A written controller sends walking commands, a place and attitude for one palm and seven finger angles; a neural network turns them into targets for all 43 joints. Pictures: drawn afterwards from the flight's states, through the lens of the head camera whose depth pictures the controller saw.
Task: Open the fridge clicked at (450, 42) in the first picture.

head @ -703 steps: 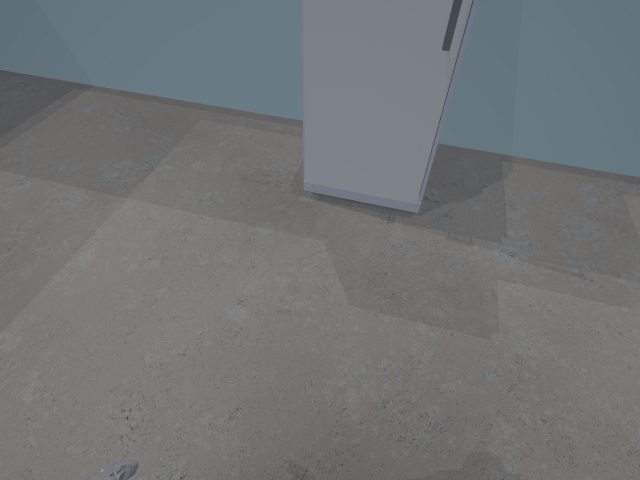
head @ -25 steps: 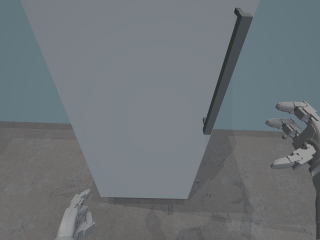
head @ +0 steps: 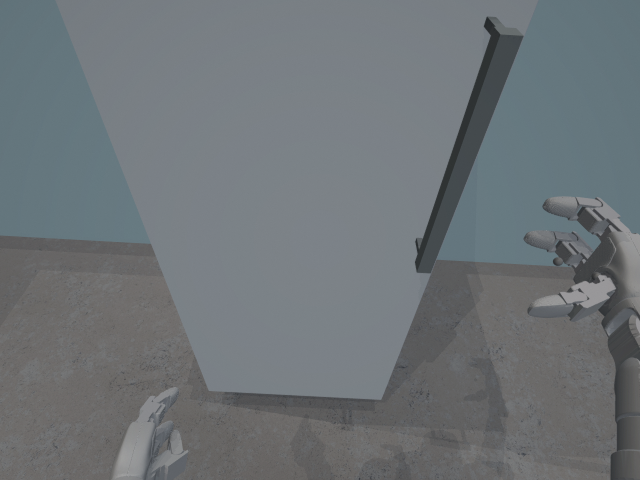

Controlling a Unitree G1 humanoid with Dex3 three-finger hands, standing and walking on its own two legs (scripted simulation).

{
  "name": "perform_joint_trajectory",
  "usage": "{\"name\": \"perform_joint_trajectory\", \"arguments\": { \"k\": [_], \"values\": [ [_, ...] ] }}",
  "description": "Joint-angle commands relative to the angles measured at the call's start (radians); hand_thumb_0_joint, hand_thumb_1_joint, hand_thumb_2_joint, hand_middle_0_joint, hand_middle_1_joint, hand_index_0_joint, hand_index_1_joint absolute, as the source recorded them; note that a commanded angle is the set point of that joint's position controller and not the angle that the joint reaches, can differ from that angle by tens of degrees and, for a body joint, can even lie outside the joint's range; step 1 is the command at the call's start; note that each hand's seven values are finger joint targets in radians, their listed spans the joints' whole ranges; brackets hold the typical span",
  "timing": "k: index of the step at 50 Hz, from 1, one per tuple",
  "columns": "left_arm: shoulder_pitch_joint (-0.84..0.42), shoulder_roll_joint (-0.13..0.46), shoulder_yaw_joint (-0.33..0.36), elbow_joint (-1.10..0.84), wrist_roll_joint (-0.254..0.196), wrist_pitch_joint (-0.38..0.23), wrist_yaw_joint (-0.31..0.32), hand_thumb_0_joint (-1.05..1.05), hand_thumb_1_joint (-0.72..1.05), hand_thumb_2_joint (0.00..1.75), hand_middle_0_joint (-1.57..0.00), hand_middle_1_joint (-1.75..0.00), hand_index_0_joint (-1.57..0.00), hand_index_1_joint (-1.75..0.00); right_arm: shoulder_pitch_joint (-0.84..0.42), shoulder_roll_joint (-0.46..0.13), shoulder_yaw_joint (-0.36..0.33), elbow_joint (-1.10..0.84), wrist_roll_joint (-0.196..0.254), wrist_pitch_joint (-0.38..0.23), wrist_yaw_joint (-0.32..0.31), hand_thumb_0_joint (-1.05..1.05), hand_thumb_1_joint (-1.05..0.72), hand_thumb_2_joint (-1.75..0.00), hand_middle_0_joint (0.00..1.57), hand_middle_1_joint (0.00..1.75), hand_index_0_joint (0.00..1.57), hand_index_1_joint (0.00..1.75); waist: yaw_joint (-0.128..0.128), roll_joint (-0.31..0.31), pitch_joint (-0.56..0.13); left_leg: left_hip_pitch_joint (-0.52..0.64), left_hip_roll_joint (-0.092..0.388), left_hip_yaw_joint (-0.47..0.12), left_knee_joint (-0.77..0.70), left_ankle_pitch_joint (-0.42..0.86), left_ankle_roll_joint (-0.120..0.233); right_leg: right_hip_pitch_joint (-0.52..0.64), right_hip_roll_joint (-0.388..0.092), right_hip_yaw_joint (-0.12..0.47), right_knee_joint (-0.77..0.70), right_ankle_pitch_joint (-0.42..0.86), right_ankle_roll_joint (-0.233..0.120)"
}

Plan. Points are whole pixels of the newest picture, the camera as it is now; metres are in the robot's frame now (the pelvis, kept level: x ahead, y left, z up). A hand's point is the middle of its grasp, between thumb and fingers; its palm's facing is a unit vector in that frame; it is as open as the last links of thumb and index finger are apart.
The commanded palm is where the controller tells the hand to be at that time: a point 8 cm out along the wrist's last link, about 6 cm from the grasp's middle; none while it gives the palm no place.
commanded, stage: move the hooked fingers beside the handle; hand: right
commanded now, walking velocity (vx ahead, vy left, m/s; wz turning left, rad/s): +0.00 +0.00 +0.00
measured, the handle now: (451, 169) +0.47 -0.15 +0.18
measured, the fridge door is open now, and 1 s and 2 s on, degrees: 0 0 0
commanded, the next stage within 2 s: none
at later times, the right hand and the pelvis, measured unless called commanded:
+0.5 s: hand (530, 226) +0.38 -0.23 +0.16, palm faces +0.05 +1.00 +0.00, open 14.0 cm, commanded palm +0.36 -0.28 +0.16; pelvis +0.00 +0.01 +0.00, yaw +1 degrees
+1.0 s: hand (510, 215) +0.42 -0.23 +0.15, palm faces +0.02 +1.00 +0.02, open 14.0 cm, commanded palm +0.39 -0.28 +0.15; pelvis +0.00 +0.00 -0.01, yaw +1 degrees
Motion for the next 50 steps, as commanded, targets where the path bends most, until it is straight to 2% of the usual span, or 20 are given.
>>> {"name": "perform_joint_trajectory", "arguments": {
  "k": [1, 5, 7, 12, 14, 16, 17, 19, 21, 25, 28, 33, 34, 38, 41, 42, 43, 44, 47, 50],
  "values": [
    [-0.087, 0.131, 0.051, -0.135, 0.002, -0.056, 0.017, 0.0, 0.9, 0.9, -0.2, -0.3, -0.2, -0.3, -0.521, -0.246, -0.034, -0.209, 0.007, -0.107, -0.009, 0.0, 0.5, -0.3, 0.3, 1.2, 0.3, 1.2, 0.034, -0.062, -0.213, -0.042, -0.03, -0.022, -0.071, 0.149, 0.017, 0.147, 0.022, 0.051, -0.062, 0.129, -0.023],
    [-0.076, 0.129, 0.052, -0.128, 0.002, -0.052, 0.016, 0.0, 0.9, 0.9, -0.2, -0.3, -0.2, -0.3, -0.506, -0.253, -0.039, -0.14, 0.001, -0.127, -0.01, 0.0, 0.5, -0.3, 0.3, 1.2, 0.3, 1.2, 0.024, -0.066, -0.239, -0.02, -0.029, -0.026, -0.062, 0.192, 0.021, 0.145, 0.023, 0.048, -0.053, 0.157, -0.024],
    [-0.061, 0.136, 0.057, -0.122, 0.003, -0.047, 0.012, 0.0, 0.9, 0.9, -0.2, -0.3, -0.2, -0.3, -0.482, -0.253, -0.042, -0.085, 0.004, -0.123, -0.009, 0.0, 0.5, -0.3, 0.3, 1.2, 0.3, 1.2, 0.021, 0.001, -0.244, -0.011, -0.03, -0.021, -0.062, 0.198, 0.019, 0.127, 0.019, 0.046, -0.05, 0.161, -0.026],
    [-0.052, 0.147, 0.063, -0.126, 0.0, -0.025, 0.002, 0.0, 0.9, 0.9, -0.2, -0.3, -0.2, -0.3, -0.457, -0.313, -0.096, 0.013, -0.003, -0.102, -0.013, 0.0, 0.5, -0.3, 0.3, 1.2, 0.3, 1.2, 0.007, 0.042, -0.222, 0.0, -0.024, -0.029, -0.053, 0.22, 0.014, 0.071, 0.02, 0.032, -0.045, 0.158, -0.029],
    [-0.059, 0.139, 0.06, -0.141, 0.0, -0.023, -0.001, 0.0, 0.9, 0.9, -0.2, -0.3, -0.2, -0.3, -0.526, -0.284, -0.058, -0.04, -0.013, -0.115, -0.018, 0.0, 0.5, -0.3, 0.3, 1.2, 0.3, 1.2, 0.012, -0.034, -0.242, -0.005, -0.022, -0.037, -0.045, 0.236, 0.017, 0.089, 0.025, 0.031, -0.043, 0.172, -0.029],
    [-0.044, 0.141, 0.065, -0.138, 0.004, -0.023, -0.003, 0.0, 0.9, 0.9, -0.2, -0.3, -0.2, -0.3, -0.544, -0.302, -0.078, -0.045, -0.015, -0.137, -0.027, 0.0, 0.5, -0.3, 0.3, 1.2, 0.3, 1.2, 0.014, -0.035, -0.26, -0.005, -0.027, -0.038, -0.04, 0.254, 0.018, 0.102, 0.023, 0.033, -0.036, 0.191, -0.029],
    [-0.035, 0.144, 0.067, -0.135, 0.005, -0.02, -0.004, 0.0, 0.9, 0.9, -0.2, -0.3, -0.2, -0.3, -0.548, -0.314, -0.082, -0.051, -0.011, -0.154, -0.029, 0.0, 0.5, -0.3, 0.3, 1.2, 0.3, 1.2, 0.02, 0.01, -0.269, 0.006, -0.029, -0.038, -0.04, 0.263, 0.014, 0.098, 0.018, 0.029, -0.029, 0.2, -0.033],
    [-0.033, 0.142, 0.068, -0.134, 0.008, -0.02, -0.003, 0.0, 0.9, 0.9, -0.2, -0.3, -0.2, -0.3, -0.577, -0.313, -0.089, -0.063, -0.011, -0.178, -0.028, 0.0, 0.5, -0.3, 0.3, 1.2, 0.3, 1.2, 0.02, -0.027, -0.294, 0.021, -0.028, -0.044, -0.033, 0.278, 0.015, 0.106, 0.023, 0.025, -0.029, 0.202, -0.033],
    [-0.022, 0.146, 0.071, -0.122, 0.006, -0.018, -0.001, 0.0, 0.9, 0.9, -0.2, -0.3, -0.2, -0.3, -0.579, -0.314, -0.091, -0.03, -0.011, -0.189, -0.022, 0.0, 0.5, -0.3, 0.3, 1.2, 0.3, 1.2, 0.027, -0.012, -0.286, 0.013, -0.03, -0.041, -0.03, 0.28, 0.015, 0.104, 0.022, 0.027, -0.028, 0.202, -0.033],
    [-0.009, 0.15, 0.072, -0.106, 0.001, -0.011, 0.001, 0.0, 0.9, 0.9, -0.2, -0.3, -0.2, -0.3, -0.597, -0.267, -0.034, 0.059, -0.015, -0.165, -0.005, 0.0, 0.5, -0.3, 0.3, 1.2, 0.3, 1.2, 0.045, -0.034, -0.23, -0.046, -0.028, -0.042, -0.041, 0.234, 0.013, 0.082, 0.022, 0.024, -0.024, 0.152, -0.034],
    [0.002, 0.16, 0.077, -0.107, 0.002, -0.003, 0.0, 0.0, 0.9, 0.9, -0.2, -0.3, -0.2, -0.3, -0.598, -0.297, -0.055, 0.101, -0.017, -0.155, -0.002, 0.0, 0.5, -0.3, 0.3, 1.2, 0.3, 1.2, 0.04, 0.024, -0.244, -0.037, -0.027, -0.041, -0.034, 0.238, 0.012, 0.061, 0.021, 0.028, -0.02, 0.154, -0.036],
    [0.015, 0.158, 0.078, -0.107, 0.008, 0.004, -0.004, 0.0, 0.9, 0.9, -0.2, -0.3, -0.2, -0.3, -0.703, -0.334, -0.069, 0.081, -0.025, -0.204, -0.017, 0.0, 0.5, -0.3, 0.3, 1.2, 0.3, 1.2, 0.044, -0.01, -0.295, -0.031, -0.029, -0.046, -0.02, 0.245, 0.016, 0.072, 0.022, 0.034, -0.004, 0.172, -0.036],
    [0.014, 0.153, 0.075, -0.108, 0.007, 0.005, -0.004, 0.0, 0.9, 0.9, -0.2, -0.3, -0.2, -0.3, -0.715, -0.306, -0.046, 0.096, -0.026, -0.213, -0.02, 0.0, 0.5, -0.3, 0.3, 1.2, 0.3, 1.2, 0.05, -0.023, -0.287, -0.044, -0.03, -0.047, -0.02, 0.234, 0.016, 0.077, 0.022, 0.032, -0.004, 0.164, -0.036],
    [0.03, 0.157, 0.078, -0.097, 0.01, 0.004, -0.006, 0.0, 0.9, 0.9, -0.2, -0.3, -0.2, -0.3, -0.764, -0.311, -0.044, 0.116, -0.036, -0.248, -0.034, 0.0, 0.5, -0.3, 0.3, 1.2, 0.3, 1.2, 0.055, -0.031, -0.311, -0.046, -0.032, -0.044, -0.011, 0.231, 0.018, 0.08, 0.02, 0.038, 0.001, 0.169, -0.034],
    [0.045, 0.163, 0.076, -0.083, 0.008, 0.014, -0.007, 0.0, 0.9, 0.9, -0.2, -0.3, -0.2, -0.3, -0.749, -0.297, -0.028, 0.232, -0.047, -0.227, -0.031, 0.0, 0.5, -0.3, 0.3, 1.2, 0.3, 1.2, 0.059, -0.033, -0.261, -0.086, -0.031, -0.041, -0.014, 0.191, 0.018, 0.044, 0.019, 0.039, -0.002, 0.126, -0.031],
    [0.054, 0.166, 0.079, -0.085, 0.009, 0.018, -0.01, 0.0, 0.9, 0.9, -0.2, -0.3, -0.2, -0.3, -0.744, -0.292, -0.02, 0.246, -0.046, -0.228, -0.03, 0.0, 0.5, -0.3, 0.3, 1.2, 0.3, 1.2, 0.063, 0.001, -0.259, -0.08, -0.033, -0.034, -0.015, 0.193, 0.018, 0.034, 0.018, 0.04, -0.001, 0.134, -0.033],
    [0.05, 0.166, 0.079, -0.09, 0.008, 0.021, -0.012, 0.0, 0.9, 0.9, -0.2, -0.3, -0.2, -0.3, -0.698, -0.292, -0.03, 0.283, -0.05, -0.216, -0.029, 0.0, 0.5, -0.3, 0.3, 1.2, 0.3, 1.2, 0.047, 0.003, -0.258, -0.076, -0.03, -0.038, -0.007, 0.201, 0.019, 0.022, 0.019, 0.038, 0.0, 0.134, -0.033],
    [0.052, 0.168, 0.078, -0.093, 0.009, 0.024, -0.013, 0.0, 0.9, 0.9, -0.2, -0.3, -0.2, -0.3, -0.726, -0.293, -0.023, 0.28, -0.051, -0.214, -0.027, 0.0, 0.5, -0.3, 0.3, 1.2, 0.3, 1.2, 0.055, -0.005, -0.255, -0.079, -0.028, -0.039, -0.007, 0.206, 0.017, 0.014, 0.019, 0.037, 0.0, 0.132, -0.032],
    [0.07, 0.174, 0.084, -0.1, 0.013, 0.034, -0.016, 0.0, 0.9, 0.9, -0.2, -0.3, -0.2, -0.3, -0.715, -0.339, -0.062, 0.281, -0.046, -0.232, -0.027, 0.0, 0.5, -0.3, 0.3, 1.2, 0.3, 1.2, 0.048, 0.048, -0.293, -0.054, -0.031, -0.041, 0.003, 0.223, 0.016, 0.0, 0.017, 0.034, 0.013, 0.149, -0.035],
    [0.066, 0.166, 0.084, -0.113, 0.016, 0.033, -0.019, 0.0, 0.9, 0.9, -0.2, -0.3, -0.2, -0.3, -0.783, -0.36, -0.079, 0.183, -0.047, -0.28, -0.027, 0.0, 0.5, -0.3, 0.3, 1.2, 0.3, 1.2, 0.042, -0.03, -0.357, -0.034, -0.034, -0.05, 0.018, 0.261, 0.021, 0.04, 0.018, 0.037, 0.018, 0.188, -0.032]
  ]
}}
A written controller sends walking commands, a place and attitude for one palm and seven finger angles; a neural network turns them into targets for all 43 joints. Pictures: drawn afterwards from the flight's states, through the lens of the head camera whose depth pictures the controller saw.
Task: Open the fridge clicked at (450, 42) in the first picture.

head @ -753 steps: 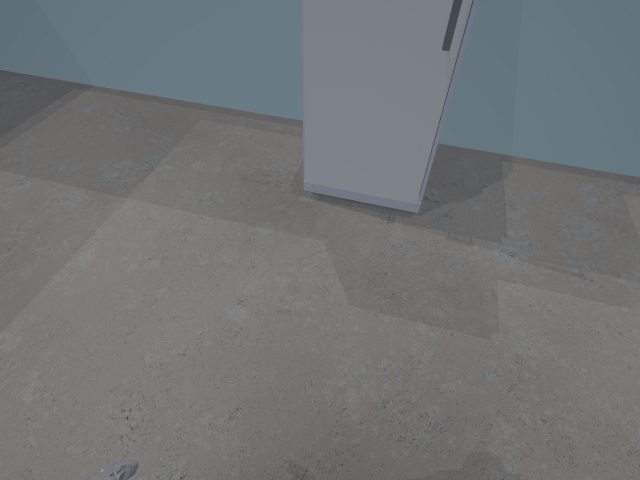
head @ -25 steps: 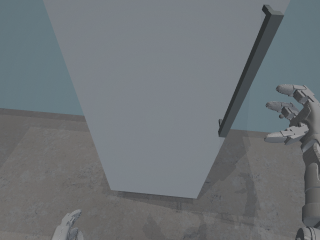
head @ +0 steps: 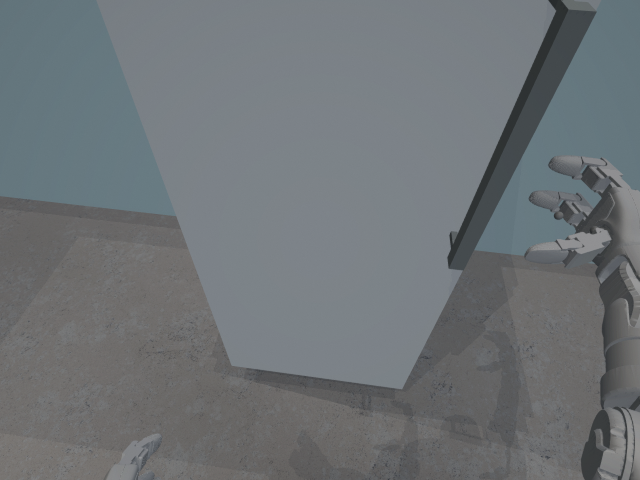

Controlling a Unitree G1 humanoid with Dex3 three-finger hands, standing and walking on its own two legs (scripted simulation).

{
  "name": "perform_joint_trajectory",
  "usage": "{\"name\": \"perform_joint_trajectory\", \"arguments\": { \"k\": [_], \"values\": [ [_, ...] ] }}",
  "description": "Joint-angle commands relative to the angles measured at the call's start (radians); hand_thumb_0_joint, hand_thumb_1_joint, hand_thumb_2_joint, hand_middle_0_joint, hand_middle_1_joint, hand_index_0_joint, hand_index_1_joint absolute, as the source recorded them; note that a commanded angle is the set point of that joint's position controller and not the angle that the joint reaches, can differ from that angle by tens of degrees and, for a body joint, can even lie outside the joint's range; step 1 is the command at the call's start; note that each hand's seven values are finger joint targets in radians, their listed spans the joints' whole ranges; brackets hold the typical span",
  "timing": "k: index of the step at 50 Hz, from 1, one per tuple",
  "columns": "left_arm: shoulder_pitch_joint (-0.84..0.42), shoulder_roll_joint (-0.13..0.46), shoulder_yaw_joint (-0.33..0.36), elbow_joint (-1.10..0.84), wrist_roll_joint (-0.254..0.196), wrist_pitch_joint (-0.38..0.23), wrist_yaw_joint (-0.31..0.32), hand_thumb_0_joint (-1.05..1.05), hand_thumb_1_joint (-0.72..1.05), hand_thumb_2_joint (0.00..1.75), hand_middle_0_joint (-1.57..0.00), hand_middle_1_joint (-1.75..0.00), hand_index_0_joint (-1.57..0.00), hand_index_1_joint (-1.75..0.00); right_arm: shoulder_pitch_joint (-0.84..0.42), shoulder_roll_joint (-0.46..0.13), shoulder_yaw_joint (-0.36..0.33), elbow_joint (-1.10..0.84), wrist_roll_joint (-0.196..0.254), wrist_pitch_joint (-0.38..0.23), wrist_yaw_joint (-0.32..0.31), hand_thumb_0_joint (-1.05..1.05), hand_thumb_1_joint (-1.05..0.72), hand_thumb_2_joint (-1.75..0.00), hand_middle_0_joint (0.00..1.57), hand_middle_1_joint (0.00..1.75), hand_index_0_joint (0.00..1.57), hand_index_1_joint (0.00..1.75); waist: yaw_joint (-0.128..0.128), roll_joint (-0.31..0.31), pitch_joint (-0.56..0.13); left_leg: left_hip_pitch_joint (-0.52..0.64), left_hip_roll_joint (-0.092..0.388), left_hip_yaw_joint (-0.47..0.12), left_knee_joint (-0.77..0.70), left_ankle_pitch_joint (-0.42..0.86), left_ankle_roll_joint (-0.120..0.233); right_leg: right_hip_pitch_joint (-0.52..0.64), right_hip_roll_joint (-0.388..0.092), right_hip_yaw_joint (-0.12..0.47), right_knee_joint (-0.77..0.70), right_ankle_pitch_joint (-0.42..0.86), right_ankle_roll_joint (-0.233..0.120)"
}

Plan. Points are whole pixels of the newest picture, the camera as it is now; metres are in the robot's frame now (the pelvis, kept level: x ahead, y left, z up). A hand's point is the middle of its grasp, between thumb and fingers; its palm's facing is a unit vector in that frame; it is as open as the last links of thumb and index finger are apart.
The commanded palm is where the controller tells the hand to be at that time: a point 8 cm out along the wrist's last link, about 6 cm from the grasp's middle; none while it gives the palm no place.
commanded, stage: move the hooked fingers beside the handle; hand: right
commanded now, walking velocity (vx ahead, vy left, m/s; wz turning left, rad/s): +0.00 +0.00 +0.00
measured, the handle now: (495, 161) +0.47 -0.16 +0.18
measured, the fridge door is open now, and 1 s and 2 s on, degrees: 0 0 0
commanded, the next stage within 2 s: feel for the door with the fingertips in 1.88 s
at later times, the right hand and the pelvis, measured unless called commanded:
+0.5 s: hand (557, 211) +0.41 -0.23 +0.16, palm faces +0.03 +1.00 +0.04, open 14.0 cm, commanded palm +0.38 -0.29 +0.15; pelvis +0.01 -0.01 +0.00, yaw +0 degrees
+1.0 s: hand (541, 209) +0.43 -0.22 +0.15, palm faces +0.06 +1.00 +0.02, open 14.0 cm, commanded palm +0.39 -0.28 +0.16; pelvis +0.01 +0.00 +0.00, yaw +0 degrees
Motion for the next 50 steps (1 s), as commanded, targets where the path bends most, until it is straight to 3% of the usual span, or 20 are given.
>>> {"name": "perform_joint_trajectory", "arguments": {
  "k": [1, 3, 8, 11, 12, 16, 17, 18, 22, 24, 28, 31, 32, 33, 35, 38, 39, 42, 48, 50],
  "values": [
    [-0.02, 0.146, 0.063, -0.135, 0.006, -0.048, 0.007, 0.0, 0.9, 0.9, -0.2, -0.3, -0.2, -0.3, -0.434, -0.315, -0.095, -0.318, 0.018, -0.129, -0.005, 0.0, 0.5, -0.3, 0.3, 1.2, 0.3, 1.2, -0.033, -0.054, -0.355, 0.103, -0.028, -0.029, -0.041, 0.284, 0.022, 0.186, 0.03, 0.055, -0.047, 0.229, -0.029],
    [-0.021, 0.145, 0.063, -0.136, 0.008, -0.05, 0.006, 0.0, 0.9, 0.9, -0.2, -0.3, -0.2, -0.3, -0.432, -0.321, -0.1, -0.373, 0.024, -0.151, -0.005, 0.0, 0.5, -0.3, 0.3, 1.2, 0.3, 1.2, -0.032, -0.078, -0.384, 0.117, -0.03, -0.032, -0.035, 0.318, 0.022, 0.21, 0.027, 0.053, -0.04, 0.267, -0.032],
    [-0.016, 0.154, 0.061, -0.117, -0.006, -0.045, 0.013, 0.0, 0.9, 0.9, -0.2, -0.3, -0.2, -0.3, -0.37, -0.267, -0.057, -0.223, 0.033, -0.08, 0.026, 0.0, 0.5, -0.3, 0.3, 1.2, 0.3, 1.2, -0.009, -0.021, -0.226, 0.04, -0.032, -0.014, -0.06, 0.23, 0.02, 0.137, 0.024, 0.056, -0.059, 0.171, -0.031],
    [-0.018, 0.151, 0.064, -0.126, -0.008, -0.042, 0.013, 0.0, 0.9, 0.9, -0.2, -0.3, -0.2, -0.3, -0.388, -0.201, 0.01, -0.236, 0.029, -0.042, 0.038, 0.0, 0.5, -0.3, 0.3, 1.2, 0.3, 1.2, -0.003, -0.078, -0.226, 0.0, -0.03, -0.009, -0.061, 0.2, 0.024, 0.156, 0.026, 0.063, -0.057, 0.164, -0.026],
    [-0.013, 0.152, 0.066, -0.127, -0.009, -0.042, 0.013, 0.0, 0.9, 0.9, -0.2, -0.3, -0.2, -0.3, -0.406, -0.195, 0.019, -0.262, 0.035, -0.049, 0.034, 0.0, 0.5, -0.3, 0.3, 1.2, 0.3, 1.2, 0.005, -0.055, -0.242, 0.008, -0.033, -0.006, -0.06, 0.209, 0.025, 0.171, 0.023, 0.063, -0.048, 0.182, -0.029],
    [-0.024, 0.145, 0.065, -0.137, 0.001, -0.055, 0.007, 0.0, 0.9, 0.9, -0.2, -0.3, -0.2, -0.3, -0.458, -0.177, 0.021, -0.407, 0.044, -0.087, 0.001, 0.0, 0.5, -0.3, 0.3, 1.2, 0.3, 1.2, -0.008, -0.09, -0.34, 0.012, -0.038, -0.001, -0.045, 0.224, 0.03, 0.26, 0.019, 0.092, -0.047, 0.239, -0.016],
    [-0.02, 0.144, 0.065, -0.135, 0.001, -0.057, 0.008, 0.0, 0.9, 0.9, -0.2, -0.3, -0.2, -0.3, -0.434, -0.186, 0.009, -0.416, 0.05, -0.098, -0.011, 0.0, 0.5, -0.3, 0.3, 1.2, 0.3, 1.2, -0.007, -0.044, -0.342, 0.022, -0.042, 0.002, -0.047, 0.226, 0.029, 0.26, 0.016, 0.09, -0.041, 0.251, -0.021],
    [-0.024, 0.144, 0.064, -0.13, 0.003, -0.058, 0.007, 0.0, 0.9, 0.9, -0.2, -0.3, -0.2, -0.3, -0.436, -0.205, -0.017, -0.415, 0.048, -0.097, -0.023, 0.0, 0.5, -0.3, 0.3, 1.2, 0.3, 1.2, -0.016, -0.057, -0.346, 0.032, -0.04, -0.004, -0.047, 0.243, 0.028, 0.258, 0.019, 0.088, -0.044, 0.255, -0.02],
    [-0.029, 0.144, 0.057, -0.124, 0.004, -0.045, 0.003, 0.0, 0.9, 0.9, -0.2, -0.3, -0.2, -0.3, -0.321, -0.254, -0.077, -0.313, 0.028, -0.061, -0.054, 0.0, 0.5, -0.3, 0.3, 1.2, 0.3, 1.2, -0.04, 0.009, -0.266, 0.073, -0.033, -0.004, -0.052, 0.251, 0.025, 0.165, 0.023, 0.069, -0.059, 0.231, -0.024],
    [-0.046, 0.139, 0.055, -0.135, 0.003, -0.035, 0.001, 0.0, 0.9, 0.9, -0.2, -0.3, -0.2, -0.3, -0.291, -0.252, -0.073, -0.301, 0.007, -0.035, -0.059, 0.0, 0.5, -0.3, 0.3, 1.2, 0.3, 1.2, -0.049, -0.031, -0.245, 0.081, -0.025, -0.008, -0.047, 0.265, 0.025, 0.142, 0.025, 0.061, -0.067, 0.232, -0.022],
    [-0.051, 0.139, 0.056, -0.151, -0.001, -0.025, 0.002, 0.0, 0.9, 0.9, -0.2, -0.3, -0.2, -0.3, -0.34, -0.229, -0.037, -0.339, 0.006, -0.034, -0.048, 0.0, 0.5, -0.3, 0.3, 1.2, 0.3, 1.2, -0.027, -0.017, -0.255, 0.072, -0.028, -0.012, -0.05, 0.268, 0.024, 0.157, 0.023, 0.06, -0.058, 0.23, -0.026],
    [-0.055, 0.135, 0.057, -0.15, -0.002, -0.032, 0.011, 0.0, 0.9, 0.9, -0.2, -0.3, -0.2, -0.3, -0.451, -0.199, 0.0, -0.422, 0.024, -0.068, -0.025, 0.0, 0.5, -0.3, 0.3, 1.2, 0.3, 1.2, -0.004, -0.068, -0.31, 0.055, -0.033, -0.016, -0.052, 0.265, 0.025, 0.225, 0.022, 0.065, -0.048, 0.239, -0.025],
    [-0.05, 0.132, 0.056, -0.147, -0.001, -0.034, 0.013, 0.0, 0.9, 0.9, -0.2, -0.3, -0.2, -0.3, -0.458, -0.17, 0.027, -0.418, 0.034, -0.075, -0.019, 0.0, 0.5, -0.3, 0.3, 1.2, 0.3, 1.2, 0.007, -0.036, -0.303, 0.048, -0.036, -0.013, -0.055, 0.259, 0.023, 0.229, 0.019, 0.065, -0.041, 0.235, -0.029],
    [-0.049, 0.137, 0.058, -0.136, -0.002, -0.037, 0.017, 0.0, 0.9, 0.9, -0.2, -0.3, -0.2, -0.3, -0.481, -0.196, 0.008, -0.416, 0.035, -0.08, -0.018, 0.0, 0.5, -0.3, 0.3, 1.2, 0.3, 1.2, 0.007, -0.046, -0.307, 0.042, -0.036, -0.014, -0.058, 0.247, 0.024, 0.23, 0.019, 0.072, -0.043, 0.222, -0.027],
    [-0.05, 0.133, 0.055, -0.124, -0.003, -0.044, 0.019, 0.0, 0.9, 0.9, -0.2, -0.3, -0.2, -0.3, -0.508, -0.156, 0.045, -0.404, 0.035, -0.077, -0.016, 0.0, 0.5, -0.3, 0.3, 1.2, 0.3, 1.2, 0.011, -0.093, -0.3, 0.016, -0.035, -0.011, -0.062, 0.221, 0.027, 0.249, 0.023, 0.08, -0.044, 0.206, -0.022],
    [-0.039, 0.141, 0.053, -0.102, -0.003, -0.039, 0.022, 0.0, 0.9, 0.9, -0.2, -0.3, -0.2, -0.3, -0.476, -0.173, 0.032, -0.292, 0.027, -0.042, -0.03, 0.0, 0.5, -0.3, 0.3, 1.2, 0.3, 1.2, 0.01, -0.045, -0.253, 0.005, -0.031, -0.006, -0.066, 0.194, 0.025, 0.195, 0.026, 0.083, -0.049, 0.171, -0.024],
    [-0.04, 0.139, 0.051, -0.102, -0.004, -0.035, 0.019, 0.0, 0.9, 0.9, -0.2, -0.3, -0.2, -0.3, -0.471, -0.131, 0.066, -0.263, 0.023, -0.027, -0.032, 0.0, 0.5, -0.3, 0.3, 1.2, 0.3, 1.2, 0.014, -0.038, -0.232, -0.003, -0.028, -0.005, -0.067, 0.184, 0.024, 0.179, 0.03, 0.083, -0.052, 0.156, -0.024],
    [-0.019, 0.15, 0.057, -0.107, 0.003, -0.022, 0.012, 0.0, 0.9, 0.9, -0.2, -0.3, -0.2, -0.3, -0.389, -0.215, -0.016, -0.188, 0.01, -0.012, -0.053, 0.0, 0.5, -0.3, 0.3, 1.2, 0.3, 1.2, -0.019, 0.039, -0.26, 0.046, -0.024, -0.002, -0.054, 0.21, 0.023, 0.132, 0.032, 0.076, -0.047, 0.177, -0.027],
    [-0.029, 0.14, 0.06, -0.145, 0.012, -0.016, -0.001, 0.0, 0.9, 0.9, -0.2, -0.3, -0.2, -0.3, -0.402, -0.328, -0.118, -0.344, 0.006, -0.112, -0.067, 0.0, 0.5, -0.3, 0.3, 1.2, 0.3, 1.2, -0.049, 0.001, -0.383, 0.167, -0.023, -0.035, -0.02, 0.362, 0.018, 0.144, 0.033, 0.05, -0.029, 0.274, -0.034],
    [-0.038, 0.134, 0.059, -0.148, 0.007, -0.015, 0.001, 0.0, 0.9, 0.9, -0.2, -0.3, -0.2, -0.3, -0.394, -0.304, -0.099, -0.369, 0.008, -0.132, -0.056, 0.0, 0.5, -0.3, 0.3, 1.2, 0.3, 1.2, -0.042, -0.04, -0.369, 0.16, -0.026, -0.037, -0.022, 0.371, 0.018, 0.157, 0.032, 0.041, -0.032, 0.274, -0.033]
  ]
}}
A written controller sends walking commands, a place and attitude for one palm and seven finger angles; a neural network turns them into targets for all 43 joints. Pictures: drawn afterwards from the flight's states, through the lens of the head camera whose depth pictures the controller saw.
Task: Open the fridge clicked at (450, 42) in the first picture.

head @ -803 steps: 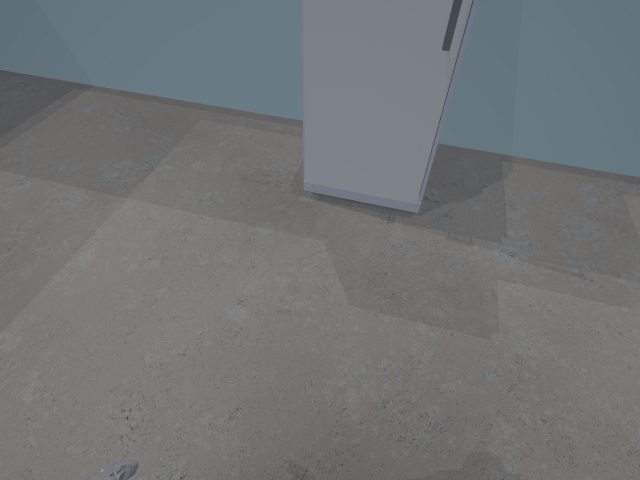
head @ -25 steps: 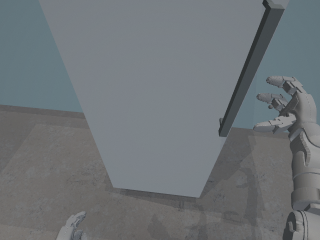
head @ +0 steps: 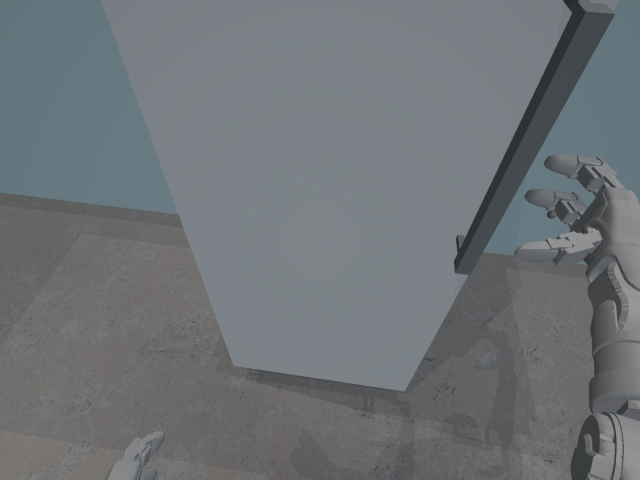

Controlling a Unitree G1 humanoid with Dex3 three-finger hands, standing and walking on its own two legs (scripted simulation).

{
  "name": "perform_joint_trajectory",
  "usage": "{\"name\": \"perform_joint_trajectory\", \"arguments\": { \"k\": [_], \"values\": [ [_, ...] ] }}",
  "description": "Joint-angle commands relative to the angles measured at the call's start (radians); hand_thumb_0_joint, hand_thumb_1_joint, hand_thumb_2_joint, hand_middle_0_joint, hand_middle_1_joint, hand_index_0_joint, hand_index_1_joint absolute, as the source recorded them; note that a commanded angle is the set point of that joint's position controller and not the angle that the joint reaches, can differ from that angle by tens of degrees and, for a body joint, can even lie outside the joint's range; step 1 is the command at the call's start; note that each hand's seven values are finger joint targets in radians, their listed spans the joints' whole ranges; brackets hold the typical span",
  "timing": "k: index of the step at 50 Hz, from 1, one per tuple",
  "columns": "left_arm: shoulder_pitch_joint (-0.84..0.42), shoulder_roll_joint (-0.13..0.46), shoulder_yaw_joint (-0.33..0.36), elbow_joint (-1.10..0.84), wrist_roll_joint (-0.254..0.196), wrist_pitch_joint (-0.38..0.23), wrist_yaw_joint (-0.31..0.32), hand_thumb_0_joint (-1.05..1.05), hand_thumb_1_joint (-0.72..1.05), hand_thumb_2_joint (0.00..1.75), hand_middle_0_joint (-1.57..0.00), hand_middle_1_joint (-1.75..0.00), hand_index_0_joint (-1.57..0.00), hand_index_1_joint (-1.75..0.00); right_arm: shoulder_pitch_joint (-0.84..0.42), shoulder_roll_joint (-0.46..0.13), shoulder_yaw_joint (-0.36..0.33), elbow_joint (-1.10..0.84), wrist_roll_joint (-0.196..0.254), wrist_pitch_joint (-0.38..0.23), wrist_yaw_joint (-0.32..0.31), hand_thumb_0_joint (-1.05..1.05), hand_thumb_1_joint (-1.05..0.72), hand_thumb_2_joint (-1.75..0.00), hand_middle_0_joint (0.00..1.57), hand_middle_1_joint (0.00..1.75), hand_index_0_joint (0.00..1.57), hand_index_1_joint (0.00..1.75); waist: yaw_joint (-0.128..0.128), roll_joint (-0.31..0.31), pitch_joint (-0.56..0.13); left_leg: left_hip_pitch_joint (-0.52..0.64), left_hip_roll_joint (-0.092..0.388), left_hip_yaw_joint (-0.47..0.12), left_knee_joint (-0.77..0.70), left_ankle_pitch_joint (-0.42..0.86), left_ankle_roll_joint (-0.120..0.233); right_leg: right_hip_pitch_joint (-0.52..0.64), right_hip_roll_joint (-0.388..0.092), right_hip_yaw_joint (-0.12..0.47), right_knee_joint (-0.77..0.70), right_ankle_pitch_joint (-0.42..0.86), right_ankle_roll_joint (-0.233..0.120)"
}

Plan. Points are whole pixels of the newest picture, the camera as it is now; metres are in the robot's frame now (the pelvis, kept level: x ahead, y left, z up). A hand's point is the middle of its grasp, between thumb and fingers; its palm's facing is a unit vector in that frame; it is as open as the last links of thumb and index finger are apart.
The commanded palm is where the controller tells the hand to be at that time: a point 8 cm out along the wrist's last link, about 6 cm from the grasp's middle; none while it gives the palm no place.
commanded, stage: move the hooked fingers beside the handle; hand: right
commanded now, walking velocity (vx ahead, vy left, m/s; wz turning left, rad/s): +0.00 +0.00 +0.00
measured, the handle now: (505, 165) +0.46 -0.16 +0.19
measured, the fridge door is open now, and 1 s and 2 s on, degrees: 0 0 0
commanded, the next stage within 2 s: feel for the door with the fingertips in 0.88 s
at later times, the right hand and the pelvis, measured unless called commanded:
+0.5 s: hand (565, 213) +0.40 -0.23 +0.17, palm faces +0.06 +1.00 +0.01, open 14.0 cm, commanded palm +0.37 -0.28 +0.16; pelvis +0.00 +0.00 +0.00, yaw -1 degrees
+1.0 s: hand (564, 223) +0.40 -0.23 +0.15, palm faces +0.04 +1.00 +0.01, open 14.0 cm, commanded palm +0.37 -0.28 +0.16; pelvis -0.01 -0.01 +0.00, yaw -1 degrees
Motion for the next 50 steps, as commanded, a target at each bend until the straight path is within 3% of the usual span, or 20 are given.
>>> {"name": "perform_joint_trajectory", "arguments": {
  "k": [1, 2, 3, 8, 12, 15, 16, 18, 20, 21, 22, 25, 27, 32, 34, 36, 41, 44, 47, 50],
  "values": [
    [-0.033, 0.137, 0.058, -0.126, -0.004, -0.046, 0.011, 0.0, 0.9, 0.9, -0.2, -0.3, -0.2, -0.3, -0.435, -0.326, -0.08, -0.332, 0.021, -0.131, 0.008, 0.0, 0.5, -0.3, 0.3, 1.2, 0.3, 1.2, -0.038, -0.073, -0.355, 0.149, -0.023, -0.034, -0.039, 0.379, 0.015, 0.183, 0.036, 0.039, -0.039, 0.286, -0.038],
    [-0.025, 0.139, 0.061, -0.126, -0.004, -0.048, 0.011, 0.0, 0.9, 0.9, -0.2, -0.3, -0.2, -0.3, -0.419, -0.318, -0.07, -0.327, 0.026, -0.128, 0.017, 0.0, 0.5, -0.3, 0.3, 1.2, 0.3, 1.2, -0.032, -0.034, -0.343, 0.154, -0.025, -0.028, -0.041, 0.38, 0.014, 0.174, 0.031, 0.04, -0.036, 0.291, -0.042],
    [-0.031, 0.142, 0.063, -0.123, -0.006, -0.048, 0.012, 0.0, 0.9, 0.9, -0.2, -0.3, -0.2, -0.3, -0.383, -0.334, -0.094, -0.313, 0.03, -0.116, 0.027, 0.0, 0.5, -0.3, 0.3, 1.2, 0.3, 1.2, -0.041, -0.051, -0.33, 0.15, -0.025, -0.033, -0.043, 0.389, 0.014, 0.173, 0.032, 0.038, -0.039, 0.289, -0.041],
    [-0.036, 0.148, 0.064, -0.127, -0.022, -0.045, 0.017, 0.0, 0.9, 0.9, -0.2, -0.3, -0.2, -0.3, -0.291, -0.241, -0.02, -0.263, 0.061, -0.019, 0.081, 0.0, 0.5, -0.3, 0.3, 1.2, 0.3, 1.2, -0.028, -0.031, -0.237, 0.093, -0.024, -0.017, -0.063, 0.352, 0.013, 0.155, 0.035, 0.039, -0.048, 0.248, -0.042],
    [-0.035, 0.149, 0.064, -0.125, -0.023, -0.048, 0.022, 0.0, 0.9, 0.9, -0.2, -0.3, -0.2, -0.3, -0.367, -0.188, 0.037, -0.29, 0.072, -0.002, 0.071, 0.0, 0.5, -0.3, 0.3, 1.2, 0.3, 1.2, 0.002, 0.022, -0.205, 0.032, -0.028, -0.008, -0.079, 0.262, 0.01, 0.161, 0.035, 0.053, -0.045, 0.189, -0.043],
    [-0.04, 0.146, 0.061, -0.12, -0.013, -0.051, 0.023, 0.0, 0.9, 0.9, -0.2, -0.3, -0.2, -0.3, -0.43, -0.269, -0.036, -0.346, 0.062, -0.04, 0.033, 0.0, 0.5, -0.3, 0.3, 1.2, 0.3, 1.2, -0.015, 0.004, -0.274, 0.064, -0.026, -0.016, -0.069, 0.257, 0.014, 0.182, 0.038, 0.067, -0.046, 0.198, -0.04],
    [-0.046, 0.142, 0.058, -0.121, -0.012, -0.053, 0.024, 0.0, 0.9, 0.9, -0.2, -0.3, -0.2, -0.3, -0.457, -0.249, -0.013, -0.371, 0.056, -0.057, 0.023, 0.0, 0.5, -0.3, 0.3, 1.2, 0.3, 1.2, -0.014, -0.014, -0.298, 0.071, -0.025, -0.018, -0.064, 0.26, 0.014, 0.195, 0.04, 0.068, -0.047, 0.206, -0.039],
    [-0.048, 0.138, 0.057, -0.113, -0.004, -0.059, 0.023, 0.0, 0.9, 0.9, -0.2, -0.3, -0.2, -0.3, -0.493, -0.29, -0.043, -0.407, 0.045, -0.087, -0.002, 0.0, 0.5, -0.3, 0.3, 1.2, 0.3, 1.2, -0.019, -0.052, -0.34, 0.087, -0.024, -0.024, -0.06, 0.27, 0.014, 0.216, 0.04, 0.068, -0.039, 0.224, -0.039],
    [-0.05, 0.135, 0.052, -0.105, -0.003, -0.058, 0.023, 0.0, 0.9, 0.9, -0.2, -0.3, -0.2, -0.3, -0.446, -0.304, -0.064, -0.353, 0.031, -0.093, -0.014, 0.0, 0.5, -0.3, 0.3, 1.2, 0.3, 1.2, -0.029, -0.054, -0.319, 0.095, -0.024, -0.021, -0.059, 0.273, 0.017, 0.204, 0.038, 0.068, -0.047, 0.227, -0.035],
    [-0.056, 0.133, 0.049, -0.107, -0.003, -0.059, 0.022, 0.0, 0.9, 0.9, -0.2, -0.3, -0.2, -0.3, -0.44, -0.271, -0.035, -0.342, 0.03, -0.089, -0.012, 0.0, 0.5, -0.3, 0.3, 1.2, 0.3, 1.2, -0.027, -0.047, -0.308, 0.098, -0.022, -0.02, -0.058, 0.281, 0.016, 0.196, 0.04, 0.066, -0.05, 0.227, -0.036],
    [-0.048, 0.137, 0.052, -0.104, -0.004, -0.054, 0.02, 0.0, 0.9, 0.9, -0.2, -0.3, -0.2, -0.3, -0.39, -0.295, -0.056, -0.297, 0.025, -0.077, -0.011, 0.0, 0.5, -0.3, 0.3, 1.2, 0.3, 1.2, -0.034, -0.03, -0.301, 0.106, -0.022, -0.019, -0.059, 0.279, 0.016, 0.177, 0.036, 0.059, -0.046, 0.225, -0.037],
    [-0.059, 0.139, 0.047, -0.113, -0.011, -0.045, 0.018, 0.0, 0.9, 0.9, -0.2, -0.3, -0.2, -0.3, -0.344, -0.253, -0.019, -0.203, 0.025, -0.026, 0.014, 0.0, 0.5, -0.3, 0.3, 1.2, 0.3, 1.2, -0.032, -0.03, -0.231, 0.083, -0.016, -0.019, -0.069, 0.27, 0.014, 0.132, 0.038, 0.052, -0.059, 0.188, -0.034],
    [-0.046, 0.148, 0.053, -0.118, -0.011, -0.039, 0.016, 0.0, 0.9, 0.9, -0.2, -0.3, -0.2, -0.3, -0.314, -0.27, -0.034, -0.169, 0.031, -0.011, 0.031, 0.0, 0.5, -0.3, 0.3, 1.2, 0.3, 1.2, -0.036, 0.025, -0.227, 0.094, -0.017, -0.013, -0.069, 0.275, 0.013, 0.113, 0.035, 0.053, -0.057, 0.191, -0.036],
    [-0.054, 0.144, 0.058, -0.143, -0.014, -0.044, 0.015, 0.0, 0.9, 0.9, -0.2, -0.3, -0.2, -0.3, -0.368, -0.269, -0.035, -0.301, 0.058, -0.056, 0.048, 0.0, 0.5, -0.3, 0.3, 1.2, 0.3, 1.2, -0.029, 0.012, -0.274, 0.096, -0.025, -0.017, -0.062, 0.292, 0.016, 0.159, 0.032, 0.054, -0.044, 0.219, -0.038],
    [-0.063, 0.138, 0.056, -0.142, -0.013, -0.05, 0.017, 0.0, 0.9, 0.9, -0.2, -0.3, -0.2, -0.3, -0.418, -0.252, -0.021, -0.37, 0.063, -0.082, 0.047, 0.0, 0.5, -0.3, 0.3, 1.2, 0.3, 1.2, -0.026, -0.038, -0.304, 0.093, -0.026, -0.024, -0.06, 0.289, 0.018, 0.194, 0.035, 0.059, -0.045, 0.223, -0.037],
    [-0.064, 0.136, 0.054, -0.127, -0.011, -0.057, 0.021, 0.0, 0.9, 0.9, -0.2, -0.3, -0.2, -0.3, -0.464, -0.246, -0.008, -0.395, 0.058, -0.096, 0.038, 0.0, 0.5, -0.3, 0.3, 1.2, 0.3, 1.2, -0.014, -0.073, -0.292, 0.065, -0.029, -0.019, -0.067, 0.252, 0.02, 0.214, 0.033, 0.067, -0.051, 0.205, -0.034],
    [-0.054, 0.145, 0.051, -0.097, -0.013, -0.058, 0.028, 0.0, 0.9, 0.9, -0.2, -0.3, -0.2, -0.3, -0.417, -0.245, -0.006, -0.262, 0.045, -0.042, 0.026, 0.0, 0.5, -0.3, 0.3, 1.2, 0.3, 1.2, -0.012, -0.032, -0.206, 0.027, -0.025, -0.011, -0.086, 0.168, 0.017, 0.155, 0.033, 0.075, -0.07, 0.129, -0.033],
    [-0.054, 0.144, 0.051, -0.104, -0.012, -0.057, 0.024, 0.0, 0.9, 0.9, -0.2, -0.3, -0.2, -0.3, -0.428, -0.218, 0.026, -0.247, 0.033, -0.02, 0.022, 0.0, 0.5, -0.3, 0.3, 1.2, 0.3, 1.2, -0.015, -0.065, -0.221, 0.023, -0.02, -0.01, -0.085, 0.16, 0.019, 0.156, 0.036, 0.077, -0.07, 0.129, -0.032],
    [-0.034, 0.151, 0.055, -0.104, -0.008, -0.054, 0.022, 0.0, 0.9, 0.9, -0.2, -0.3, -0.2, -0.3, -0.424, -0.255, -0.006, -0.231, 0.035, -0.037, 0.013, 0.0, 0.5, -0.3, 0.3, 1.2, 0.3, 1.2, -0.017, 0.01, -0.256, 0.047, -0.025, -0.005, -0.078, 0.175, 0.019, 0.153, 0.03, 0.08, -0.062, 0.154, -0.033],
    [-0.041, 0.142, 0.056, -0.116, -0.004, -0.064, 0.016, 0.0, 0.9, 0.9, -0.2, -0.3, -0.2, -0.3, -0.464, -0.239, -0.004, -0.314, 0.037, -0.08, 0.006, 0.0, 0.5, -0.3, 0.3, 1.2, 0.3, 1.2, -0.028, -0.045, -0.34, 0.073, -0.027, -0.01, -0.059, 0.235, 0.024, 0.211, 0.032, 0.082, -0.055, 0.215, -0.029]
  ]
}}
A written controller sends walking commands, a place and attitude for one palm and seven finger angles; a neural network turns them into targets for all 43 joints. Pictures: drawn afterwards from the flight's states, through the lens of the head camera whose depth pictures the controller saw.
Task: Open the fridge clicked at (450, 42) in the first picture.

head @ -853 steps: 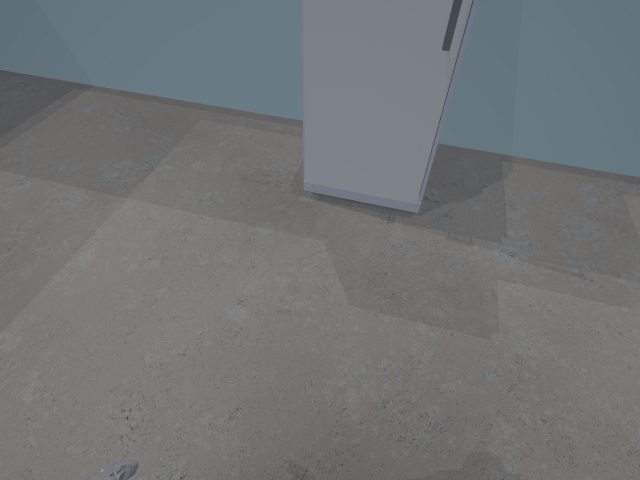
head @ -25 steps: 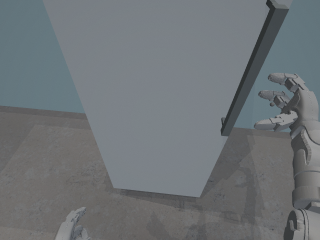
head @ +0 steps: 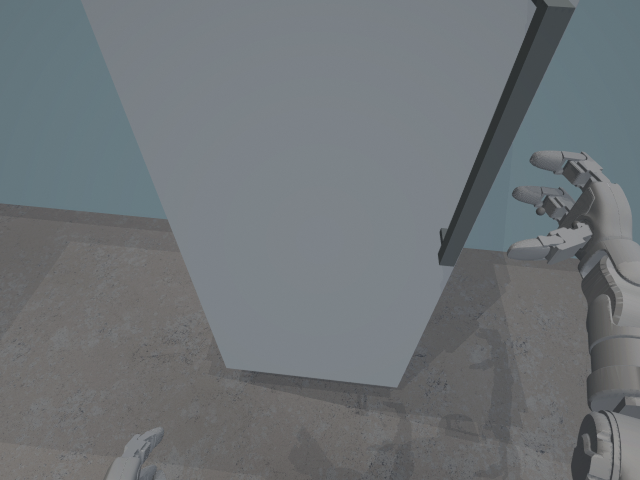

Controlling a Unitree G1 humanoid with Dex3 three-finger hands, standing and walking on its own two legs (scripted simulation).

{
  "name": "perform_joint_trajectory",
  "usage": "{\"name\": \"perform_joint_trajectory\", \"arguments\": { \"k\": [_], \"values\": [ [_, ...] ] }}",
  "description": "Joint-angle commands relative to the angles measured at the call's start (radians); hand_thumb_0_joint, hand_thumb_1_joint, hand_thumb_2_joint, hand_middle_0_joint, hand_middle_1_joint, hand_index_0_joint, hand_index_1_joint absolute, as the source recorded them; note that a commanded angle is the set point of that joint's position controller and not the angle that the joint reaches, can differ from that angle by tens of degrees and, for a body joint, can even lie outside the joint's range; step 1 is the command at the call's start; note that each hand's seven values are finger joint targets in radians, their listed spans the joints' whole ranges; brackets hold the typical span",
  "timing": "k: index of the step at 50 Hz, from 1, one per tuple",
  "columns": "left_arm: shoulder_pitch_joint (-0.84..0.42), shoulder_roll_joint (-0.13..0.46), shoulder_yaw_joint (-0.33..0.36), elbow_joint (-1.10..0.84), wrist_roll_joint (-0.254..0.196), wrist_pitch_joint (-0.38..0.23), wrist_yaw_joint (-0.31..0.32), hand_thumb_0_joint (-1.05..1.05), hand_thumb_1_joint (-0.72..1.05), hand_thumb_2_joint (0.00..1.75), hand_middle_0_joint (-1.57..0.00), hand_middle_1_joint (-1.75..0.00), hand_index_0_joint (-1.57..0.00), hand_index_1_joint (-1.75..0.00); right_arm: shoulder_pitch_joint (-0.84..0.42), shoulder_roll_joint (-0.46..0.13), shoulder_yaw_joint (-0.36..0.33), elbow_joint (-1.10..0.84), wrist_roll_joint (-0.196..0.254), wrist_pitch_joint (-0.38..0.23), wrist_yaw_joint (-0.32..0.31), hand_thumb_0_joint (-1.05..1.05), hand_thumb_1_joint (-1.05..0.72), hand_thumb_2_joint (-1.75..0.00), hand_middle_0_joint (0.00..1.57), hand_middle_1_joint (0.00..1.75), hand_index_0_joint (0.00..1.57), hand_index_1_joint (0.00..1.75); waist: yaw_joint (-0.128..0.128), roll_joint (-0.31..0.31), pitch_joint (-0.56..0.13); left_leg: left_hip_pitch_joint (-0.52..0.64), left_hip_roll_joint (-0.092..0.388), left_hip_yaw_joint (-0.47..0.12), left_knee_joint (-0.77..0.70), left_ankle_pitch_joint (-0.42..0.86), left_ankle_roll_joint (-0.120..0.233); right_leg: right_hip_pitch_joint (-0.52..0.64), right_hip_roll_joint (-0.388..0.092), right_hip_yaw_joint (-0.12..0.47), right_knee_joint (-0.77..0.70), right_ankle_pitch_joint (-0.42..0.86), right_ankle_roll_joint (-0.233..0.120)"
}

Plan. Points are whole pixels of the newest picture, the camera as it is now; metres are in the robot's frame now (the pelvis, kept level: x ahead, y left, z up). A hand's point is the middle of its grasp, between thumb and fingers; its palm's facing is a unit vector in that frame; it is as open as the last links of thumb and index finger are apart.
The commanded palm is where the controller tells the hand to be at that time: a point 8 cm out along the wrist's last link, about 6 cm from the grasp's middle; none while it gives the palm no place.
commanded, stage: feel for the door with the fingertips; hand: right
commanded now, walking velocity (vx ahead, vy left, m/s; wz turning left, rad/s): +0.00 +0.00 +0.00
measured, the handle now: (482, 157) +0.47 -0.15 +0.19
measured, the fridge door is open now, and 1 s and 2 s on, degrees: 0 0 0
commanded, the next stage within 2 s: slide the fingers in behind the handle in 0.80 s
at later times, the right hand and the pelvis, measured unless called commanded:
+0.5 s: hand (511, 201) +0.42 -0.18 +0.16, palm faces +0.03 +1.00 +0.01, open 14.0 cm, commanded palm +0.39 -0.24 +0.16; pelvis +0.01 +0.01 +0.00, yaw +0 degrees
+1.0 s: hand (515, 195) +0.43 -0.19 +0.16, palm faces +0.03 +1.00 +0.01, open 13.6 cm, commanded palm +0.41 -0.24 +0.16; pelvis +0.00 +0.01 +0.00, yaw -1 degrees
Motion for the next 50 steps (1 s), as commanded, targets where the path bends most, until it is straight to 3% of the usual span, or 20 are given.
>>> {"name": "perform_joint_trajectory", "arguments": {
  "k": [1, 2, 8, 11, 12, 15, 18, 22, 26, 27, 28, 31, 32, 35, 37, 39, 41, 42, 46, 50],
  "values": [
    [-0.03, 0.137, 0.058, -0.13, 0.006, -0.057, 0.002, 0.0, 0.9, 0.9, -0.2, -0.3, -0.2, -0.3, -0.454, -0.198, -0.033, -0.315, 0.023, -0.119, -0.012, 0.0, 0.5, -0.3, 0.3, 1.2, 0.3, 1.2, -0.011, -0.054, -0.349, 0.055, -0.038, -0.022, -0.048, 0.238, 0.032, 0.239, 0.02, 0.065, -0.064, 0.229, -0.018],
    [-0.022, 0.137, 0.061, -0.13, 0.007, -0.059, -0.001, 0.0, 0.9, 0.9, -0.2, -0.3, -0.2, -0.3, -0.419, -0.195, -0.036, -0.321, 0.027, -0.127, -0.016, 0.0, 0.5, -0.3, 0.3, 1.2, 0.3, 1.2, -0.013, -0.02, -0.362, 0.069, -0.041, -0.019, -0.045, 0.255, 0.03, 0.237, 0.017, 0.062, -0.054, 0.251, -0.022],
    [-0.044, 0.134, 0.061, -0.13, 0.0, -0.049, -0.011, 0.0, 0.9, 0.9, -0.2, -0.3, -0.2, -0.3, -0.338, -0.152, -0.02, -0.302, 0.014, -0.068, -0.039, 0.0, 0.5, -0.3, 0.3, 1.2, 0.3, 1.2, -0.026, -0.016, -0.256, 0.061, -0.036, -0.017, -0.055, 0.238, 0.029, 0.173, 0.018, 0.051, -0.078, 0.209, -0.02],
    [-0.051, 0.131, 0.061, -0.135, 0.002, -0.044, -0.012, 0.0, 0.9, 0.9, -0.2, -0.3, -0.2, -0.3, -0.345, -0.15, -0.024, -0.35, 0.009, -0.041, -0.063, 0.0, 0.5, -0.3, 0.3, 1.2, 0.3, 1.2, -0.026, -0.024, -0.265, 0.062, -0.035, -0.018, -0.06, 0.241, 0.028, 0.184, 0.018, 0.05, -0.079, 0.214, -0.02],
    [-0.048, 0.131, 0.062, -0.134, 0.003, -0.04, -0.012, 0.0, 0.9, 0.9, -0.2, -0.3, -0.2, -0.3, -0.342, -0.148, -0.02, -0.358, 0.009, -0.041, -0.073, 0.0, 0.5, -0.3, 0.3, 1.2, 0.3, 1.2, -0.023, 0.014, -0.259, 0.072, -0.037, -0.015, -0.062, 0.232, 0.027, 0.178, 0.015, 0.051, -0.077, 0.211, -0.022],
    [-0.061, 0.123, 0.059, -0.13, 0.004, -0.043, -0.008, 0.0, 0.9, 0.9, -0.2, -0.3, -0.2, -0.3, -0.43, -0.104, 0.018, -0.397, 0.005, -0.047, -0.094, 0.0, 0.5, -0.3, 0.3, 1.2, 0.3, 1.2, -0.005, -0.013, -0.254, 0.044, -0.038, -0.019, -0.068, 0.204, 0.026, 0.198, 0.017, 0.056, -0.082, 0.183, -0.022],
    [-0.051, 0.126, 0.061, -0.116, 0.01, -0.042, -0.003, 0.0, 0.9, 0.9, -0.2, -0.3, -0.2, -0.3, -0.428, -0.151, -0.024, -0.395, -0.004, -0.065, -0.113, 0.0, 0.5, -0.3, 0.3, 1.2, 0.3, 1.2, -0.009, 0.016, -0.295, 0.072, -0.037, -0.025, -0.067, 0.223, 0.025, 0.207, 0.017, 0.055, -0.074, 0.202, -0.025],
    [-0.044, 0.126, 0.057, -0.099, 0.012, -0.032, 0.0, 0.0, 0.9, 0.9, -0.2, -0.3, -0.2, -0.3, -0.449, -0.174, -0.027, -0.323, -0.02, -0.067, -0.112, 0.0, 0.5, -0.3, 0.3, 1.2, 0.3, 1.2, -0.001, 0.004, -0.285, 0.073, -0.033, -0.03, -0.07, 0.23, 0.022, 0.193, 0.02, 0.046, -0.069, 0.195, -0.026],
    [-0.052, 0.118, 0.056, -0.109, 0.008, -0.027, -0.003, 0.0, 0.9, 0.9, -0.2, -0.3, -0.2, -0.3, -0.433, -0.124, 0.012, -0.309, -0.016, -0.061, -0.094, 0.0, 0.5, -0.3, 0.3, 1.2, 0.3, 1.2, -0.009, -0.063, -0.302, 0.078, -0.031, -0.03, -0.062, 0.278, 0.028, 0.211, 0.026, 0.041, -0.066, 0.235, -0.021],
    [-0.041, 0.122, 0.059, -0.106, 0.009, -0.025, -0.006, 0.0, 0.9, 0.9, -0.2, -0.3, -0.2, -0.3, -0.426, -0.121, 0.016, -0.288, -0.014, -0.06, -0.09, 0.0, 0.5, -0.3, 0.3, 1.2, 0.3, 1.2, -0.003, -0.011, -0.304, 0.089, -0.033, -0.023, -0.06, 0.292, 0.027, 0.204, 0.021, 0.044, -0.062, 0.248, -0.023],
    [-0.047, 0.122, 0.059, -0.112, 0.007, -0.026, -0.007, 0.0, 0.9, 0.9, -0.2, -0.3, -0.2, -0.3, -0.414, -0.118, 0.011, -0.288, -0.007, -0.057, -0.086, 0.0, 0.5, -0.3, 0.3, 1.2, 0.3, 1.2, -0.011, -0.027, -0.307, 0.089, -0.032, -0.026, -0.058, 0.299, 0.026, 0.203, 0.022, 0.042, -0.063, 0.247, -0.023],
    [-0.039, 0.129, 0.062, -0.111, 0.006, -0.02, -0.004, 0.0, 0.9, 0.9, -0.2, -0.3, -0.2, -0.3, -0.408, -0.134, -0.012, -0.246, 0.008, -0.047, -0.076, 0.0, 0.5, -0.3, 0.3, 1.2, 0.3, 1.2, -0.005, 0.047, -0.281, 0.092, -0.033, -0.028, -0.064, 0.307, 0.02, 0.176, 0.024, 0.036, -0.064, 0.227, -0.028],
    [-0.03, 0.136, 0.064, -0.105, 0.007, -0.016, -0.003, 0.0, 0.9, 0.9, -0.2, -0.3, -0.2, -0.3, -0.406, -0.174, -0.041, -0.239, 0.01, -0.054, -0.077, 0.0, 0.5, -0.3, 0.3, 1.2, 0.3, 1.2, -0.002, 0.086, -0.274, 0.1, -0.032, -0.028, -0.067, 0.308, 0.016, 0.162, 0.021, 0.034, -0.06, 0.222, -0.031],
    [-0.036, 0.128, 0.063, -0.108, 0.006, -0.018, -0.005, 0.0, 0.9, 0.9, -0.2, -0.3, -0.2, -0.3, -0.475, -0.129, 0.007, -0.266, -0.001, -0.07, -0.074, 0.0, 0.5, -0.3, 0.3, 1.2, 0.3, 1.2, 0.005, 0.02, -0.272, 0.077, -0.031, -0.031, -0.061, 0.303, 0.019, 0.178, 0.026, 0.036, -0.062, 0.224, -0.031],
    [-0.021, 0.136, 0.067, -0.097, 0.01, -0.012, -0.004, 0.0, 0.9, 0.9, -0.2, -0.3, -0.2, -0.3, -0.477, -0.193, -0.032, -0.254, -0.013, -0.084, -0.08, 0.0, 0.5, -0.3, 0.3, 1.2, 0.3, 1.2, 0.006, 0.03, -0.283, 0.08, -0.031, -0.035, -0.059, 0.299, 0.018, 0.174, 0.023, 0.035, -0.051, 0.23, -0.033],
    [-0.026, 0.126, 0.063, -0.097, 0.007, -0.013, -0.005, 0.0, 0.9, 0.9, -0.2, -0.3, -0.2, -0.3, -0.522, -0.145, 0.01, -0.251, -0.014, -0.088, -0.078, 0.0, 0.5, -0.3, 0.3, 1.2, 0.3, 1.2, 0.015, -0.03, -0.274, 0.059, -0.029, -0.038, -0.061, 0.289, 0.02, 0.181, 0.03, 0.036, -0.05, 0.217, -0.031],
    [-0.017, 0.131, 0.063, -0.088, 0.009, -0.012, -0.005, 0.0, 0.9, 0.9, -0.2, -0.3, -0.2, -0.3, -0.535, -0.17, -0.007, -0.218, -0.015, -0.093, -0.076, 0.0, 0.5, -0.3, 0.3, 1.2, 0.3, 1.2, 0.015, -0.025, -0.274, 0.052, -0.029, -0.037, -0.063, 0.259, 0.021, 0.168, 0.029, 0.042, -0.053, 0.192, -0.03],
    [-0.007, 0.139, 0.067, -0.084, 0.01, -0.008, -0.004, 0.0, 0.9, 0.9, -0.2, -0.3, -0.2, -0.3, -0.525, -0.204, -0.028, -0.199, -0.019, -0.097, -0.078, 0.0, 0.5, -0.3, 0.3, 1.2, 0.3, 1.2, 0.019, 0.024, -0.279, 0.058, -0.031, -0.036, -0.064, 0.248, 0.018, 0.159, 0.024, 0.041, -0.048, 0.185, -0.033],
    [-0.004, 0.136, 0.061, -0.073, 0.006, -0.012, 0.0, 0.0, 0.9, 0.9, -0.2, -0.3, -0.2, -0.3, -0.623, -0.163, 0.023, -0.127, -0.016, -0.105, -0.066, 0.0, 0.5, -0.3, 0.3, 1.2, 0.3, 1.2, 0.043, -0.003, -0.242, 0.008, -0.029, -0.039, -0.073, 0.184, 0.015, 0.136, 0.029, 0.047, -0.053, 0.12, -0.031],
    [0.004, 0.136, 0.067, -0.078, 0.009, -0.019, -0.006, 0.0, 0.9, 0.9, -0.2, -0.3, -0.2, -0.3, -0.587, -0.171, 0.003, -0.118, -0.017, -0.128, -0.065, 0.0, 0.5, -0.3, 0.3, 1.2, 0.3, 1.2, 0.021, -0.023, -0.307, 0.024, -0.031, -0.039, -0.061, 0.189, 0.021, 0.157, 0.029, 0.051, -0.046, 0.139, -0.031]
  ]
}}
